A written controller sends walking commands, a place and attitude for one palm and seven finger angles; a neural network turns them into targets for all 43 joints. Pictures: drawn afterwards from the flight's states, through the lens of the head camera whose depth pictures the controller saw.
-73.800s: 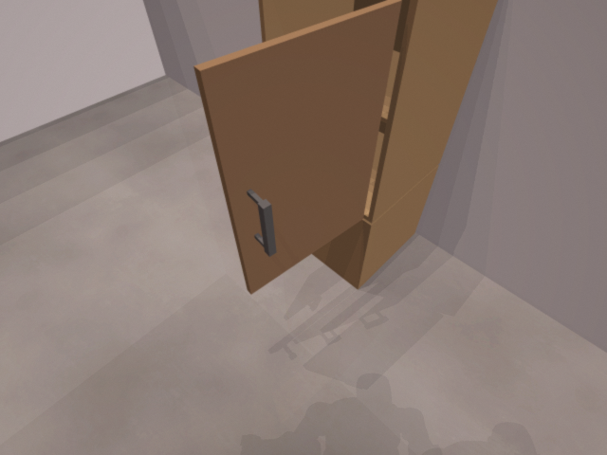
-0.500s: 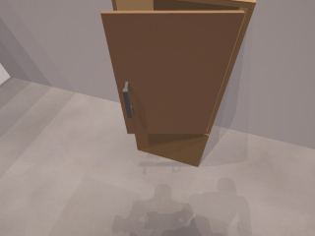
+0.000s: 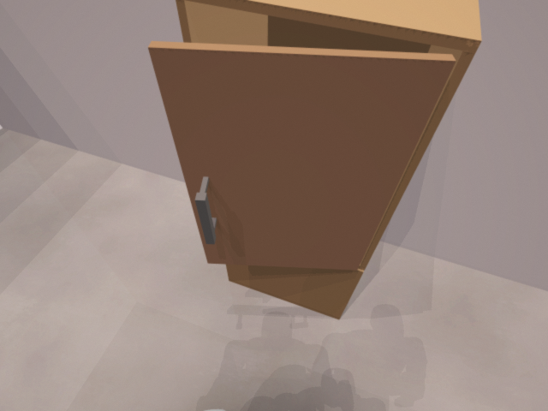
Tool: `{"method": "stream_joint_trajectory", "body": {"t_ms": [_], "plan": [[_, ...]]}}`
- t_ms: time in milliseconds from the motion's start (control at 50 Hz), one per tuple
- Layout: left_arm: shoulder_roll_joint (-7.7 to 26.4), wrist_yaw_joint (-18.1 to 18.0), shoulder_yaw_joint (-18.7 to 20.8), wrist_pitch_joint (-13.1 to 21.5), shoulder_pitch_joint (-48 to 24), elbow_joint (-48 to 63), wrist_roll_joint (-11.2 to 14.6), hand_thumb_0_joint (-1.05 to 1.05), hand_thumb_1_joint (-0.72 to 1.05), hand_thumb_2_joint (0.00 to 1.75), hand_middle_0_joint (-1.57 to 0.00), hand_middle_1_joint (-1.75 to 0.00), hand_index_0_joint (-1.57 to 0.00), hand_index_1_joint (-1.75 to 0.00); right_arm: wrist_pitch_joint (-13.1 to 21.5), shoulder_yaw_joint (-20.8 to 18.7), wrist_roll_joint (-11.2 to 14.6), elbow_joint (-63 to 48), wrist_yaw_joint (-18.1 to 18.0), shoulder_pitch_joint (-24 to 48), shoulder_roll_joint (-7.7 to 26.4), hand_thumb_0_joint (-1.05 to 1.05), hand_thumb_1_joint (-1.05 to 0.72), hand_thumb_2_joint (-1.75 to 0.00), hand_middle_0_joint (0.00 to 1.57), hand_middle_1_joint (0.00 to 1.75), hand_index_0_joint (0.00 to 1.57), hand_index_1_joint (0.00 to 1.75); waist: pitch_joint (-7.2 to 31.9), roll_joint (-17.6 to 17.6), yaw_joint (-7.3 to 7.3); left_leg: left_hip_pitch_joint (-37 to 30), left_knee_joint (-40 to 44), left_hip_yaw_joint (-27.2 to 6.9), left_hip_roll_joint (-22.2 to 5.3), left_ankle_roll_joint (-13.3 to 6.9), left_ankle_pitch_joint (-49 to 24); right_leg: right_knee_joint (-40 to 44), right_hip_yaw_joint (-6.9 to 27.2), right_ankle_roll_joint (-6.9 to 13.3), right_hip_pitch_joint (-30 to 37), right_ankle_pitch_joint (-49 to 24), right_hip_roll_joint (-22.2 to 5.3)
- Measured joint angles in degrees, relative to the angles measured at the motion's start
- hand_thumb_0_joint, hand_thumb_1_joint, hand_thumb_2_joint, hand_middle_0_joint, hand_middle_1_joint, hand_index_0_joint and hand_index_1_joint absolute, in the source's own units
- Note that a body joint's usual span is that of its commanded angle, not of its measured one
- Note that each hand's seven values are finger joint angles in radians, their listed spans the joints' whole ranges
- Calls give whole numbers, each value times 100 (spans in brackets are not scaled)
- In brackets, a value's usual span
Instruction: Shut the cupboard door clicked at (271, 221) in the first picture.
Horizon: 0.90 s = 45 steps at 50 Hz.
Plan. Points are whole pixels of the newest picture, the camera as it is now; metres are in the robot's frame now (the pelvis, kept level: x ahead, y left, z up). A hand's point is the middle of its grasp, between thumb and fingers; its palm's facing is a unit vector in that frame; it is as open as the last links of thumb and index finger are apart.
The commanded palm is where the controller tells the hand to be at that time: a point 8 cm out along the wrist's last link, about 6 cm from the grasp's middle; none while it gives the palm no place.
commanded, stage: come to a stop and stand still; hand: left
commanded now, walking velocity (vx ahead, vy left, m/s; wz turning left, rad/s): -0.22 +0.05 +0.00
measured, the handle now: (208, 212) +0.47 +0.17 -0.07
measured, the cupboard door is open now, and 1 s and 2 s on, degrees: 18 18 18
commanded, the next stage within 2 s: look again from close up in 1.38 s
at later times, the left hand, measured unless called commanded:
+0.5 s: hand out of the picture +0.08 +0.22 -0.18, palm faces +0.09 -0.96 -0.25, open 7.4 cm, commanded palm none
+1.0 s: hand out of the picture +0.02 +0.15 -0.16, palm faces +0.03 -0.98 -0.19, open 7.3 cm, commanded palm none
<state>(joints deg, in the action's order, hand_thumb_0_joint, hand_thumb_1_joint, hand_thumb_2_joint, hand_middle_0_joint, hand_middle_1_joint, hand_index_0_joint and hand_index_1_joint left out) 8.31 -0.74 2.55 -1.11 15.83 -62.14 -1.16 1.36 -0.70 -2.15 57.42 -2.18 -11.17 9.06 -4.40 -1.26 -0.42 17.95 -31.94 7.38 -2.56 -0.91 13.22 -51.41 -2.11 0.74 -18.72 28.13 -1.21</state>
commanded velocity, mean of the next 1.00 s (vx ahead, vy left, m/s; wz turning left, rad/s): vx -0.05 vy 0.00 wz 0.00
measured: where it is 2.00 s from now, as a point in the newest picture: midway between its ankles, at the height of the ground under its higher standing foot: outside the picture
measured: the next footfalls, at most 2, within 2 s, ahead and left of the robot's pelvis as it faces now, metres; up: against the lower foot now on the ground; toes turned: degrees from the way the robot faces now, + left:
right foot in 0.06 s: +0.07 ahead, -0.13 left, +0.00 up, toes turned -1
left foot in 0.44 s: +0.08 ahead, +0.11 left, +0.00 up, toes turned +2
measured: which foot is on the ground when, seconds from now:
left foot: down 0.00-0.12, up 0.14-0.42, down 0.44-1.00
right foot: up 0.00-0.04, down 0.06-0.46, up 0.48-0.78, down 0.80-1.00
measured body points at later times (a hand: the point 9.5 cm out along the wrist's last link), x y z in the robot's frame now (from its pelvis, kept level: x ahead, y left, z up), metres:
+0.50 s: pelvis +0.03 +0.01 +0.00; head +0.08 +0.04 +0.44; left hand +0.08 +0.27 -0.16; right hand +0.13 -0.24 -0.13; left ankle +0.04 +0.11 -0.73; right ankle +0.02 -0.13 -0.72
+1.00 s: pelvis +0.01 -0.02 +0.01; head +0.02 -0.02 +0.46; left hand +0.02 +0.20 -0.15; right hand +0.01 -0.25 -0.15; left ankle +0.04 +0.11 -0.73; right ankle -0.03 -0.13 -0.73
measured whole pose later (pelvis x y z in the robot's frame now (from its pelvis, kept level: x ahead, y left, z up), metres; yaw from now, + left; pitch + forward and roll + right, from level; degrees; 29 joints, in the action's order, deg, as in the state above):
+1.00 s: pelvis +0.01 -0.02 +0.01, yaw +1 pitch -1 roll +0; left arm 8.3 -1.6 0.7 -0.1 15.6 -64.3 -0.8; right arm -0.6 -0.7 -0.9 64.6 -1.3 -16.0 9.4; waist -1.7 -0.2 1.0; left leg 11.7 -23.5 2.7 -1.8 1.0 10.3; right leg -23.5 0.6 0.5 -5.0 17.2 0.2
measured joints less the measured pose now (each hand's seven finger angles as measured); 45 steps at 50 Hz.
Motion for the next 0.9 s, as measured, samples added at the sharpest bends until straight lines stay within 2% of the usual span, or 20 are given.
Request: {"method": "stream_joint_trajectory", "body": {"t_ms": [40, 60, 100, 160, 280, 340, 380, 420, 440, 460, 500, 560, 620, 720, 800, 820, 900], "plan": [[3, -18, -15, 46, -116, 145, -16, 1, 91, 90, -20, -30, -20, -30, -99, 16, 40, 121, 12, 3, 53, 0, -94, -90, 20, 30, 20, 30, 7, 50, -41, -82, 63, -61, -15, 49, 7, 1043, 40, -63, 98, -599, -71], [60, -37, -17, 77, -123, 210, -36, 1, 91, 90, -20, -30, -20, -30, -150, 15, 71, 172, 30, -4, 40, 0, -94, -90, 20, 30, 20, 30, 44, -24, -68, -96, 28, -42, 22, 93, 57, 1570, 173, -56, 172, -1011, -126], [106, -56, -30, 82, -183, 210, -62, 1, 92, 90, -20, -30, -20, -30, -254, -30, 121, 267, 81, 2, 53, 0, -93, -90, 20, 30, 20, 30, 94, -10, -61, -158, -19, -91, 2, 186, 164, 1617, 173, -45, 230, -1086, -109], [95, -48, -50, 55, -240, 199, -64, 1, 92, 90, -20, -30, -20, -30, -374, -112, 127, 291, 117, -16, 125, 1, -93, -90, 20, 30, 20, 30, 203, 120, -16, -248, -16, -262, 7, 219, 326, 1734, 94, 4, 362, -930, -32], [86, -139, 4, 81, -548, 323, -85, 1, 91, 90, -20, -30, -20, -30, -460, -208, 154, 158, 66, 104, 292, 1, -92, -90, 20, 30, 20, 30, 5, 96, -38, 31, -1374, -514, 355, 328, 1611, 2134, 96, 36, 542, -1100, -78], [150, -169, 57, 48, -678, 441, -90, 0, 91, 90, -20, -30, -20, -30, -513, -228, 160, 89, 60, 242, 359, 1, -92, -90, 20, 30, 20, 30, -147, -1, -97, 192, -1650, -550, 471, 376, 1692, 2313, 82, -20, 616, -1209, -165], [225, -179, 87, 10, -711, 498, -91, 0, 90, 90, -20, -30, -20, -30, -524, -232, 161, 17, 73, 337, 385, 1, -92, -90, 20, 30, 20, 30, -203, -61, -112, 207, -1416, -555, 462, 388, 1498, 2349, 70, -80, 617, -1242, -205], [319, -182, 111, -33, -702, 514, -84, 0, 90, 90, -20, -30, -20, -30, -487, -224, 159, -69, 96, 404, 392, 1, -91, -90, 20, 30, 19, 30, -222, -114, -98, 36, -679, -545, 397, 388, 867, 2233, 70, -162, 562, -1194, -227], [353, -183, 113, -61, -669, 522, -66, 0, 90, 90, -20, -30, -20, -30, -443, -209, 146, -123, 112, 398, 415, 1, -91, -90, 20, 30, 20, 30, -197, -79, -81, -118, -174, -546, 294, 358, 195, 2092, 50, -209, 506, -1120, -193], [376, -184, 107, -96, -633, 532, -43, 0, 90, 90, -20, -30, -20, -30, -389, -201, 121, -171, 123, 371, 446, 1, -91, -90, 20, 30, 20, 30, -145, -17, -66, -200, 28, -558, 239, 166, 122, 1883, 13, -227, 406, -1002, -151], [507, -208, 115, -175, -631, 525, -20, 0, 90, 90, -20, -30, -20, -30, -343, -154, 69, -188, 105, 415, 341, 1, -91, -90, 20, 30, 20, 30, -186, -171, -93, -165, -149, -462, 298, -86, 360, 1064, 269, -191, 136, -193, -93], [616, -201, 131, -266, -628, 482, -8, 0, 90, 90, -20, -30, -20, -30, -281, -31, 32, -250, 25, 377, 173, 1, -91, -90, 20, 30, 20, 30, -189, -235, -83, -208, -34, -442, 288, -153, 311, -118, 550, -191, -200, 119, 158], [619, -133, 125, -262, -571, 448, 6, 0, 91, 90, -20, -30, -20, -30, -266, 55, 27, -220, 7, 318, 51, 1, -91, -90, 20, 30, 20, 30, -146, -180, -82, -288, 235, -455, 240, -155, 114, -361, 533, -222, -220, -18, 221], [479, -32, 53, -251, -435, 348, -4, 0, 91, 90, -20, -30, -19, -30, -252, 31, 35, -66, 27, 187, -48, 1, -92, -90, 20, 30, 20, 30, -13, -27, -18, -343, 519, -441, 167, -116, -86, 582, 349, -186, 225, -154, 96], [350, -10, -22, -121, -291, 270, -14, 0, 91, 90, -20, -30, -20, -30, -246, -33, 83, 111, 66, 8, 4, 0, -92, -90, 20, 30, 20, 30, 140, -30, 23, -251, 444, -387, 209, -31, -88, 2194, 310, -100, 909, -990, -13], [328, -26, -36, -67, -257, 224, -18, 0, 91, 90, -20, -30, -20, -30, -246, -43, 107, 171, 77, -32, 6, 0, -92, -90, 20, 30, 20, 30, 176, -77, 16, -211, 382, -345, 242, 2, -58, 2463, 372, -108, 1029, -903, -51], [79, -35, -153, 42, -155, -27, 1, 0, 91, 90, -20, -30, -20, -30, -248, -49, 116, 432, 102, -216, 95, 1, -92, -90, 20, 30, 20, 30, 227, 124, 126, -406, 623, -431, 154, 97, -202, 2613, 304, -123, 1180, -1002, 53]]}}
